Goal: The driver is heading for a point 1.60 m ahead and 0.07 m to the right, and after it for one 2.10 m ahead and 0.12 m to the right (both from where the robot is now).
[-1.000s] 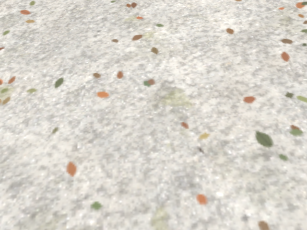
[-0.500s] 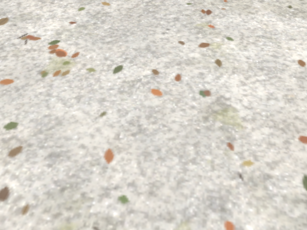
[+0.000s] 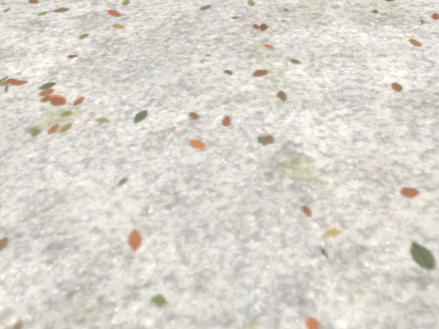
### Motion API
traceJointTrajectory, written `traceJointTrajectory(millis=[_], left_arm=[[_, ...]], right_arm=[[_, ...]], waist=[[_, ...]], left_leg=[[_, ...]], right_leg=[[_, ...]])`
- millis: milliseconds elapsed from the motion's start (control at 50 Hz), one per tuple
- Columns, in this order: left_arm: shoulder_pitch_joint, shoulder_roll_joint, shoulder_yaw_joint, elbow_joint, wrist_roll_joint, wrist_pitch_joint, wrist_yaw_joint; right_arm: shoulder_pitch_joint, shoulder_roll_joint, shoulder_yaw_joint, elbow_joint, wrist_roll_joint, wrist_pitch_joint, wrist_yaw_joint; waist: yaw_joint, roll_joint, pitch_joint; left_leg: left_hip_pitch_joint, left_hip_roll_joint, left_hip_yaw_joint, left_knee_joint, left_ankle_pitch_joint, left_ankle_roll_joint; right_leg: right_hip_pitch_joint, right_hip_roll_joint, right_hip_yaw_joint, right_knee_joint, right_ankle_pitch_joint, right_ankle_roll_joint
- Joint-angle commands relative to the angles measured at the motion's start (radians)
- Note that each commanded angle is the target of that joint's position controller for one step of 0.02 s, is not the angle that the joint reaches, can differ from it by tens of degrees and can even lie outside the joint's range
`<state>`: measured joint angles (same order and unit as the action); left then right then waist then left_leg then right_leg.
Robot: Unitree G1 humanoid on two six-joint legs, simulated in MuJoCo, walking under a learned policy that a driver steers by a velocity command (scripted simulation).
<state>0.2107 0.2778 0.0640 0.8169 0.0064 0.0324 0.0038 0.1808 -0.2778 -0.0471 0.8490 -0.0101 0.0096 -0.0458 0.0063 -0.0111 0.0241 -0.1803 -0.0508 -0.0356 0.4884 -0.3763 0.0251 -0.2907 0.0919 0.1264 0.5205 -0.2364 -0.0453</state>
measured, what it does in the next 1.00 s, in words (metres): walks ahead: right foot, then left foot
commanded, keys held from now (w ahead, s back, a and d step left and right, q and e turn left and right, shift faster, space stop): w+e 0.26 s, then w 0.14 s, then w+q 0.60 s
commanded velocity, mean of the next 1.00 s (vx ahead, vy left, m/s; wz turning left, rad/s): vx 0.41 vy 0.00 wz -0.02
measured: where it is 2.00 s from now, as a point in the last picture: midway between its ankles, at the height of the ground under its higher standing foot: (249, 201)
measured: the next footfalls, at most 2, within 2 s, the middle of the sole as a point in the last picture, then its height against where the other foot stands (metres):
right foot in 0.42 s outside the picture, level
left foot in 0.96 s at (254, 316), level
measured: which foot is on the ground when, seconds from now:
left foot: down 0.00-0.42, up 0.44-0.94, down 0.96-1.00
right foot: down 0.00-0.00, up 0.02-0.40, down 0.42-0.98, up 1.00-1.00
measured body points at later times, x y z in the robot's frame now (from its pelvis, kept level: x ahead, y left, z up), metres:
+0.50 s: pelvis +0.13 -0.08 -0.01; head +0.16 -0.10 +0.44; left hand +0.37 +0.12 -0.10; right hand +0.03 -0.33 -0.15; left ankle +0.00 +0.09 -0.67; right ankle +0.16 -0.17 -0.74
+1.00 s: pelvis +0.40 -0.11 -0.02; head +0.43 -0.11 +0.42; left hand +0.37 +0.14 -0.17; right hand +0.57 -0.36 -0.14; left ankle +0.49 -0.07 -0.74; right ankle +0.18 -0.19 -0.68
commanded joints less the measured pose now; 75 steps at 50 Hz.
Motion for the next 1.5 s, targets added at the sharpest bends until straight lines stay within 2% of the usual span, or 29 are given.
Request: traceJointTrajectory(millis=[20,40,60,80,140,240,340,380,420,440,460,480,520,560,700,820,920,960,980,1000,1020,1060,1120,1220,1380,1420,1460,1480,1500], left_arm=[[-0.125,0.069,0.027,-0.121,-0.015,0.007,-0.009],[-0.141,0.075,0.024,-0.131,0.011,0.005,-0.007],[-0.146,0.128,0.034,-0.123,0.035,-0.003,-0.009],[-0.100,0.122,0.038,-0.097,0.028,-0.009,-0.021],[-0.082,0.108,0.035,-0.083,0.031,-0.011,-0.059],[-0.204,0.076,0.017,-0.143,0.029,-0.008,-0.091],[-0.267,0.060,0.000,-0.183,0.033,-0.017,-0.094],[-0.204,0.064,0.003,-0.167,0.038,-0.025,-0.079],[0.080,0.099,0.026,-0.066,0.052,-0.050,-0.051],[0.256,0.192,0.049,-0.042,0.071,-0.060,-0.032],[0.306,0.291,0.065,-0.028,0.044,-0.061,-0.021],[0.230,0.250,0.057,-0.023,0.025,-0.062,-0.013],[0.069,0.121,0.018,-0.037,0.025,-0.075,-0.014],[0.027,0.063,-0.002,-0.032,0.017,-0.097,-0.011],[0.136,0.040,-0.009,0.037,0.016,-0.135,-0.002],[0.211,0.058,-0.013,0.094,0.011,-0.136,0.018],[0.202,0.130,0.001,0.111,0.022,-0.106,0.041],[0.169,0.148,0.005,0.088,0.021,-0.095,0.031],[0.208,0.036,-0.017,0.042,0.017,-0.102,0.015],[0.156,0.069,-0.008,-0.021,0.005,-0.110,0.003],[0.048,0.090,-0.008,-0.040,0.013,-0.125,-0.002],[0.054,0.085,-0.010,-0.032,0.010,-0.137,-0.002],[0.094,0.061,-0.015,-0.031,0.047,-0.082,-0.011],[-0.077,0.053,-0.020,-0.102,0.041,-0.060,-0.020],[-0.274,0.055,-0.033,-0.171,0.026,-0.083,-0.034],[-0.203,0.081,-0.024,-0.157,0.025,-0.090,-0.031],[0.012,0.119,-0.002,-0.087,0.021,-0.101,-0.015],[0.169,0.151,0.010,-0.046,0.030,-0.110,-0.001],[0.291,0.246,0.031,-0.037,0.052,-0.113,0.010]], right_arm=[[0.154,-0.177,-0.036,-0.036,-0.019,-0.024,-0.009],[0.148,-0.248,-0.058,-0.027,-0.030,-0.027,-0.002],[0.128,-0.185,-0.044,-0.034,-0.031,-0.032,0.001],[0.085,-0.132,-0.030,-0.046,-0.022,-0.037,0.001],[0.084,-0.123,-0.024,-0.050,-0.017,-0.062,0.005],[0.189,-0.138,-0.032,-0.011,-0.021,-0.080,0.027],[0.236,-0.152,-0.034,0.028,-0.021,-0.085,0.041],[0.246,-0.165,-0.034,0.051,-0.013,-0.080,0.046],[0.242,-0.147,-0.021,0.064,0.001,-0.075,0.047],[0.233,-0.073,0.005,0.019,0.014,-0.076,0.056],[0.238,-0.038,0.007,-0.010,0.008,-0.077,0.060],[0.142,-0.117,-0.017,-0.009,0.001,-0.072,0.055],[0.161,-0.081,-0.013,0.013,0.015,-0.079,0.068],[0.229,-0.056,-0.013,0.058,-0.014,-0.051,0.073],[0.051,-0.013,-0.015,0.008,-0.014,-0.030,0.099],[-0.155,0.021,0.014,-0.078,-0.023,-0.036,0.120],[-0.002,-0.035,-0.008,-0.057,-0.025,-0.032,0.101],[0.245,-0.114,-0.048,0.011,-0.040,-0.044,0.081],[0.262,-0.220,-0.078,0.009,-0.041,-0.039,0.064],[0.249,-0.262,-0.088,-0.009,-0.011,-0.031,0.069],[0.210,-0.221,-0.082,0.001,0.004,-0.026,0.060],[0.112,-0.132,-0.060,-0.005,0.003,-0.034,0.052],[0.086,-0.106,-0.045,-0.009,0.013,-0.064,0.048],[0.176,-0.140,-0.053,0.005,0.010,-0.073,0.052],[0.294,-0.134,-0.040,0.042,-0.005,-0.079,0.036],[0.253,-0.154,-0.042,0.037,-0.009,-0.083,0.029],[0.218,-0.173,-0.044,0.037,-0.014,-0.086,0.031],[0.212,-0.159,-0.038,0.032,-0.014,-0.089,0.036],[0.274,-0.075,-0.018,-0.002,0.011,-0.094,0.042]], waist=[[-0.089,0.169,-0.044],[-0.095,0.260,0.042],[-0.068,0.123,0.084],[-0.031,0.077,0.084],[-0.031,0.129,0.063],[-0.086,0.116,0.083],[-0.093,0.155,0.103],[-0.054,0.155,0.080],[0.083,0.058,-0.087],[0.161,-0.099,-0.234],[0.141,-0.245,-0.301],[0.129,-0.081,-0.165],[0.030,-0.049,-0.016],[-0.016,-0.095,0.012],[-0.009,-0.058,0.088],[0.026,-0.041,0.115],[-0.063,-0.093,-0.028],[-0.182,-0.036,-0.161],[-0.123,0.159,-0.237],[-0.114,0.184,-0.311],[-0.117,0.052,-0.165],[-0.027,-0.048,-0.004],[0.031,-0.017,-0.014],[-0.018,0.044,0.023],[-0.103,0.083,0.034],[-0.053,0.092,0.030],[0.048,0.073,-0.064],[0.119,0.038,-0.158],[0.119,-0.126,-0.295]], left_leg=[[0.226,0.253,-0.335,-0.299,-0.244,0.129],[0.211,0.439,-0.536,-0.397,-0.287,0.214],[0.157,0.448,-0.486,-0.375,-0.221,0.234],[0.147,0.390,-0.392,-0.375,-0.177,0.204],[0.193,0.288,-0.172,-0.376,0.025,0.147],[0.235,0.307,-0.043,-0.364,0.169,0.145],[0.148,0.313,0.057,-0.317,0.324,0.123],[0.126,0.325,0.078,-0.231,0.559,0.119],[0.014,0.256,0.176,0.133,0.779,0.082],[-0.260,0.184,0.198,0.464,0.410,0.036],[-0.454,0.034,0.106,0.705,-0.175,0.021],[-0.494,0.082,-0.040,0.779,-0.094,0.045],[-0.421,0.142,-0.037,0.674,0.059,0.061],[-0.348,0.149,-0.020,0.632,0.114,0.045],[-0.542,0.134,-0.003,0.532,0.312,0.022],[-0.476,0.102,0.137,0.201,0.399,0.047],[-0.228,-0.034,0.214,0.134,0.179,0.154],[0.128,-0.018,0.102,0.001,0.131,0.232],[0.395,0.270,-0.304,-0.005,0.110,0.330],[0.519,0.402,-0.767,-0.165,0.113,0.468],[0.426,0.372,-0.607,-0.212,0.126,0.415],[0.161,0.285,-0.397,-0.250,0.327,0.319],[0.024,0.186,-0.250,-0.263,0.535,0.284],[0.015,0.133,-0.217,-0.292,0.517,0.240],[0.226,0.187,-0.223,-0.242,0.661,0.185],[0.233,0.210,-0.221,-0.198,0.766,0.155],[0.223,0.172,-0.178,0.030,0.979,0.123],[0.127,0.125,-0.131,0.243,0.856,0.108],[-0.104,0.013,-0.053,0.581,0.473,0.069]], right_leg=[[-0.302,-0.019,0.092,0.107,-0.314,-0.025],[-0.451,0.032,-0.061,0.311,-0.323,-0.011],[-0.450,-0.063,-0.019,0.412,-0.250,-0.014],[-0.421,-0.078,-0.016,0.446,-0.179,-0.004],[-0.423,-0.095,-0.066,0.503,-0.068,0.035],[-0.449,-0.126,-0.110,0.380,0.006,0.057],[-0.247,-0.104,-0.209,0.150,-0.036,0.000],[-0.097,-0.056,-0.250,0.083,-0.056,-0.046],[0.303,-0.015,-0.235,-0.026,0.007,-0.090],[0.602,-0.301,0.116,-0.114,-0.254,-0.156],[0.632,-0.537,0.553,-0.289,-0.248,-0.229],[0.494,-0.488,0.437,-0.276,-0.192,-0.202],[0.264,-0.388,0.159,-0.321,-0.035,-0.127],[0.180,-0.322,0.011,-0.362,0.069,-0.083],[0.222,-0.310,-0.182,-0.420,0.295,-0.086],[0.307,-0.319,-0.306,-0.388,0.556,-0.067],[0.438,-0.348,-0.367,-0.014,1.164,-0.044],[0.239,-0.323,-0.374,0.430,0.860,-0.037],[-0.107,-0.195,-0.361,0.774,0.019,0.002],[-0.386,-0.026,-0.160,0.999,-0.317,0.026],[-0.486,-0.116,-0.067,0.957,-0.191,0.014],[-0.388,-0.186,-0.083,0.770,-0.078,0.022],[-0.260,-0.206,-0.096,0.647,-0.075,0.071],[-0.352,-0.206,-0.136,0.414,0.098,0.111],[-0.334,-0.147,-0.157,0.090,0.230,0.042],[-0.222,-0.122,-0.151,0.029,0.163,0.004],[0.033,-0.061,-0.175,-0.036,0.098,-0.034],[0.243,-0.127,-0.118,-0.057,0.090,-0.067],[0.483,-0.376,0.255,-0.092,-0.064,-0.152]])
